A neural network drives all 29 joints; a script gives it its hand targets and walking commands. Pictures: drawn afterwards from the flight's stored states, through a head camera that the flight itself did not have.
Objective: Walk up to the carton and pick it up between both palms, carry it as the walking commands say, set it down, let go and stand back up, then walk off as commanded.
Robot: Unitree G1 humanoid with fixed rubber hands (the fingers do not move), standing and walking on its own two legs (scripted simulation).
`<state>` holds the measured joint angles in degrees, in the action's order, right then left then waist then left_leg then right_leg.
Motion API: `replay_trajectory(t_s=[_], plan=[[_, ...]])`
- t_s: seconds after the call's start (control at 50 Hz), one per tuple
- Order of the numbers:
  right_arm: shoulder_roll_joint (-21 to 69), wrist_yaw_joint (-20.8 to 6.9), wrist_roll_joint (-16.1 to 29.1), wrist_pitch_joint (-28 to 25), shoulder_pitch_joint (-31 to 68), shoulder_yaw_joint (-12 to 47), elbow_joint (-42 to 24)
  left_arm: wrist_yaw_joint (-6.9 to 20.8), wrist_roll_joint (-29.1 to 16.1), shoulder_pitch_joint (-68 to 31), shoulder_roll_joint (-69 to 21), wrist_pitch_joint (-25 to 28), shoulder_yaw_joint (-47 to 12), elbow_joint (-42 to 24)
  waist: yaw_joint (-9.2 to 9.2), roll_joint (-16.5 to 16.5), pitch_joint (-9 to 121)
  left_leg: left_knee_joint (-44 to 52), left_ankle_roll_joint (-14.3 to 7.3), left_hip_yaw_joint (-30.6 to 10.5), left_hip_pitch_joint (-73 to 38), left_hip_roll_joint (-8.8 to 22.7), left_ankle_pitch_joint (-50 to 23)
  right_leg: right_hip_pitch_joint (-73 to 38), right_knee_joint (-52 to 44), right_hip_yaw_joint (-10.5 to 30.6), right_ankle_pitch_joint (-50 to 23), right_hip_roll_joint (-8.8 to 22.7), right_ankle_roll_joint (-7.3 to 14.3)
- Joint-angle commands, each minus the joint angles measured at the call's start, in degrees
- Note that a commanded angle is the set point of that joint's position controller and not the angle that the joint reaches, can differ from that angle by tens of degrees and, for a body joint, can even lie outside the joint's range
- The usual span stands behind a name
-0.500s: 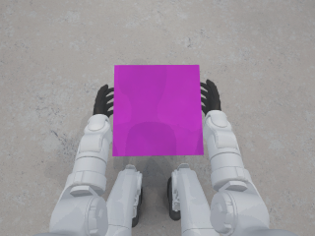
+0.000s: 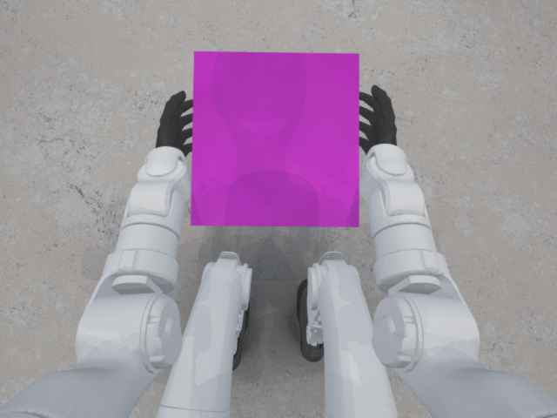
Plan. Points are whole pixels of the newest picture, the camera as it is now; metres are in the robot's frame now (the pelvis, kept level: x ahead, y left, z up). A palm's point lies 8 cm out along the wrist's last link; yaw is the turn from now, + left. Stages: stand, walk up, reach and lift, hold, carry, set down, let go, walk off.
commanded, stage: set down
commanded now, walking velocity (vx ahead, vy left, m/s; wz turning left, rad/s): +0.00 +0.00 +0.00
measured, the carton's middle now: (275, 157) +0.45 +0.02 -0.13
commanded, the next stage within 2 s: none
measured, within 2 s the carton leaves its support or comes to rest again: neither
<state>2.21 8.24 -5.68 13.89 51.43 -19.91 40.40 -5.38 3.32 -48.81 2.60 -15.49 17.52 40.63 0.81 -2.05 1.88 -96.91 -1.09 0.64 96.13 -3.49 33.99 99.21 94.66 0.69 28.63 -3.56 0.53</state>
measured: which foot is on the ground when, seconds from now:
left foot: down 0.00-1.00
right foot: down 0.00-1.00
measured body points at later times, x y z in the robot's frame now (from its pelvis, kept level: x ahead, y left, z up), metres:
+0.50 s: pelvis -0.04 +0.00 -0.06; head +0.29 +0.03 +0.24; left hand +0.49 +0.17 -0.19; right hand +0.50 -0.12 -0.17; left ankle +0.08 +0.10 -0.50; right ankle +0.11 -0.11 -0.50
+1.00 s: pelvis -0.04 +0.01 -0.12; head +0.32 +0.04 +0.13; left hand +0.52 +0.18 -0.27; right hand +0.53 -0.12 -0.25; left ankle +0.08 +0.10 -0.50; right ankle +0.11 -0.11 -0.50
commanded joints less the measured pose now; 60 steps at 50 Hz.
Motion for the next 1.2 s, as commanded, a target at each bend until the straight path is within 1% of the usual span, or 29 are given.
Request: replay_trajectory(t_s=[0.0, 0.02, 0.04, 0.06, 0.1, 0.12, 0.14, 0.16, 0.18, 0.2, 0.24, 0.38, 0.52, 0.54, 0.58, 0.64, 0.66, 0.68, 0.78, 0.82, 0.84, 0.86, 1.02, 1.04, 1.06, 1.08, 1.1, 1.14, 1.18], plan=[[60.6, -8.3, 4.9, 0.0, 37.0, 29.6, -2.4, 11.5, -5.5, -49.4, -52.5, 3.6, -28.9, -12.3, 2.53, 1.8, 70.5, 10.6, 2.1, -0.5, -25.8, -7.5, -21.6, -37.9, -6.6, 0.8, -19.2, -7.5, -1.4], [61.2, -8.1, 4.3, 0.2, 36.9, 28.5, -0.8, 11.4, -5.4, -49.0, -53.3, 3.2, -29.0, -10.1, 0.78, 1.1, 70.4, 11.0, 1.9, -0.8, -24.9, -7.8, -20.0, -37.5, -6.5, -0.4, -17.8, -7.8, -1.6], [61.0, -8.4, 5.4, 0.2, 38.5, 29.7, -2.9, 11.3, -5.0, -48.7, -53.6, 3.0, -28.5, -11.0, 3.33, 1.5, 71.7, 10.4, 1.9, -0.9, -26.1, -7.7, -21.3, -37.3, -5.6, 0.4, -18.4, -7.7, -1.5], [60.3, -8.3, 5.2, 0.3, 39.0, 29.3, -3.1, 11.4, -5.9, -48.4, -54.3, 2.8, -29.4, -10.3, 1.08, 1.0, 71.4, 10.4, 1.7, -1.4, -25.6, -7.7, -21.6, -37.2, -5.3, -0.5, -18.8, -7.8, -1.6], [59.6, -8.0, 5.7, 0.3, 40.9, 29.8, -4.9, 11.3, -5.9, -51.5, -53.0, 2.9, -28.9, -12.0, 1.88, 1.6, 74.7, 7.8, 2.0, -0.2, -24.7, -7.6, -21.2, -37.5, -4.2, 0.4, -18.6, -7.6, -1.4], [59.0, -8.1, 5.8, 0.4, 41.1, 29.4, -3.5, 11.2, -6.4, -52.8, -52.3, 3.0, -29.9, -12.6, 0.58, 1.9, 73.0, 8.0, 1.9, -1.0, -24.2, -7.6, -21.4, -35.6, -3.7, -0.3, -18.9, -7.8, -1.6], [59.0, -8.1, 5.9, 0.8, 41.7, 28.5, -2.0, 11.3, -6.1, -54.5, -51.0, 2.8, -28.6, -11.7, 2.22, 2.1, 72.0, 7.8, 1.9, -0.4, -23.7, -7.6, -20.6, -34.5, -3.5, 0.1, -18.0, -7.6, -1.5], [59.5, -8.1, 5.9, 0.9, 42.2, 28.3, -2.4, 11.4, -6.1, -54.2, -52.0, 2.6, -28.9, -11.0, 1.26, 2.1, 71.8, 7.5, 1.8, -0.3, -22.7, -7.6, -19.4, -34.9, -3.5, -0.1, -17.1, -7.7, -1.5], [58.0, -8.1, 6.3, 0.9, 44.9, 28.8, -4.0, 11.2, -5.4, -53.4, -51.1, 2.2, -27.5, -9.7, 3.03, 2.1, 72.4, 7.0, 1.8, -0.1, -22.9, -7.5, -19.1, -33.3, -2.4, -0.5, -16.7, -7.7, -1.8], [58.1, -8.2, 6.0, 0.7, 44.5, 28.5, -4.1, 11.1, -6.2, -53.4, -53.7, 2.2, -28.5, -9.9, 0.94, 1.2, 72.7, 7.3, 1.4, -1.3, -23.0, -7.5, -19.0, -33.8, -2.0, -0.8, -16.7, -7.7, -1.6], [58.4, -8.2, 5.9, 1.3, 45.9, 27.3, -1.6, 11.2, -5.7, -57.0, -51.4, 2.2, -26.8, -9.4, 2.08, 1.0, 72.6, 5.8, 1.5, -0.5, -21.9, -7.4, -18.7, -31.7, -1.5, -0.7, -15.8, -7.7, -1.5], [55.0, -8.5, 7.1, 2.0, 50.6, 27.2, -4.1, 10.8, -7.3, -62.3, -50.8, 1.1, -29.3, -11.1, -0.06, 4.0, 82.5, 2.7, 1.7, -1.3, -25.1, -6.9, -18.9, -29.6, 2.8, -1.9, -15.9, -7.5, -1.2], [48.0, -8.5, 11.4, 4.8, 58.2, 30.4, -13.1, 9.9, -11.9, -69.5, -42.9, -1.2, -33.9, -18.2, -2.91, 3.7, 108.7, -1.6, 2.1, -1.7, -37.9, -5.8, -23.5, -39.5, 7.3, -2.5, -19.5, -7.2, -1.1], [48.5, -8.2, 11.2, 4.7, 59.5, 29.9, -13.8, 9.3, -12.1, -71.2, -43.9, -1.1, -34.3, -19.3, -1.64, 5.2, 108.4, -2.5, 2.6, -0.7, -39.1, -6.4, -28.0, -41.0, 7.8, -2.8, -23.0, -6.9, -1.4], [46.6, -8.3, 12.2, 4.6, 63.5, 31.7, -16.2, 9.1, -14.3, -74.3, -44.6, -1.8, -36.1, -20.2, -3.13, 4.6, 105.2, -3.0, 2.2, -2.1, -40.2, -5.8, -28.1, -36.9, 8.6, -4.0, -21.5, -6.8, -1.7], [47.3, -8.6, 12.7, 5.1, 65.6, 31.1, -12.2, 8.8, -12.8, -76.0, -43.5, -2.0, -34.1, -16.7, -0.14, 4.4, 98.4, -3.9, 1.7, -1.0, -35.2, -5.5, -22.2, -32.5, 9.5, -3.3, -16.5, -5.8, -1.3], [47.8, -8.6, 13.1, 5.1, 67.7, 31.4, -14.9, 8.8, -13.7, -77.8, -44.0, -2.0, -34.5, -19.1, -1.11, 3.2, 101.3, -4.0, 1.4, -1.8, -35.8, -5.5, -23.5, -33.9, 10.2, -3.6, -18.0, -6.0, -1.5], [46.7, -8.4, 15.0, 4.7, 71.9, 32.6, -20.3, 8.4, -13.9, -77.5, -43.6, -2.1, -34.2, -20.8, 0.37, 5.2, 106.1, -4.7, 1.4, -1.6, -39.0, -5.2, -26.4, -34.5, 11.3, -3.6, -20.0, -5.8, -1.7], [46.2, -9.0, 12.3, 5.1, 69.5, 27.6, -5.6, 9.0, -12.8, -79.6, -43.5, -1.8, -32.0, -10.9, -1.03, 3.8, 90.7, -5.3, 0.9, -1.4, -29.7, -4.8, -17.9, -26.9, 11.7, -3.9, -13.3, -5.2, -0.9], [47.1, -9.7, 11.2, 4.5, 71.0, 25.1, -5.1, 10.0, -12.7, -80.3, -44.7, -1.3, -30.8, -8.9, -2.15, 4.1, 88.6, -6.2, 0.7, -1.2, -27.6, -4.9, -17.7, -24.8, 12.6, -4.4, -13.3, -5.5, -0.9], [47.4, -10.1, 11.4, 4.2, 70.8, 24.9, -5.3, 10.4, -11.9, -77.8, -45.9, -1.3, -30.0, -7.6, -0.96, 5.2, 89.3, -6.8, 0.9, -0.6, -27.9, -4.8, -18.8, -24.4, 13.0, -4.4, -14.1, -5.6, -0.8], [47.8, -10.7, 10.8, 4.4, 69.9, 23.7, -0.9, 10.8, -12.0, -79.8, -45.3, -0.8, -29.5, -6.4, -2.23, 4.0, 85.1, -6.8, 0.6, -1.4, -25.3, -4.7, -18.0, -22.1, 13.3, -4.7, -13.2, -5.6, -0.8], [48.2, -12.8, 11.1, 3.4, 70.1, 22.7, -1.0, 12.8, -12.9, -81.1, -45.2, 0.2, -29.6, -7.2, -3.42, 4.9, 84.7, -11.0, 1.0, -1.0, -22.9, -4.7, -22.2, -21.6, 17.9, -5.5, -18.1, -5.6, -0.7], [48.0, -12.8, 11.8, 3.1, 71.1, 23.9, -3.8, 12.8, -13.0, -80.6, -44.6, 0.3, -29.6, -8.2, -2.41, 4.7, 87.6, -12.4, 1.2, -0.6, -23.9, -4.5, -24.8, -22.6, 18.8, -5.2, -20.4, -5.5, -0.5], [47.3, -12.9, 12.1, 3.2, 70.5, 24.1, -1.5, 12.7, -14.1, -81.9, -44.3, 0.6, -31.1, -8.3, -3.52, 4.7, 86.8, -12.6, 1.2, -0.7, -22.8, -4.6, -23.6, -22.0, 19.2, -5.6, -19.9, -5.4, -0.7], [46.9, -12.7, 12.6, 3.1, 72.3, 24.8, -3.2, 12.6, -13.8, -81.3, -44.1, 0.2, -29.9, -6.3, -2.11, 4.4, 85.8, -12.9, 1.0, -0.4, -22.4, -4.3, -23.5, -21.4, 19.1, -5.2, -19.2, -5.2, -0.5], [46.5, -12.4, 13.1, 2.6, 73.2, 25.7, -6.1, 12.5, -14.7, -82.6, -44.2, 0.6, -30.9, -8.5, -3.24, 4.1, 87.8, -13.6, 1.0, -0.7, -22.3, -4.2, -24.9, -23.2, 19.9, -5.2, -21.3, -5.1, -0.9], [48.2, -12.5, 14.1, 2.0, 72.3, 24.4, -2.4, 12.0, -14.8, -85.2, -44.4, 1.5, -31.9, -9.2, -1.34, 7.1, 87.3, -13.9, 1.2, -0.2, -23.5, -4.2, -25.4, -20.7, 20.6, -5.2, -20.7, -4.9, -0.2], [49.1, -12.8, 14.6, 2.2, 70.1, 24.2, 0.7, 11.8, -14.7, -85.5, -42.2, 2.2, -31.6, -10.8, -1.07, 5.9, 85.9, -15.1, 1.1, -0.7, -24.0, -3.7, -27.5, -19.2, 21.6, -5.1, -22.0, -5.0, -0.4]])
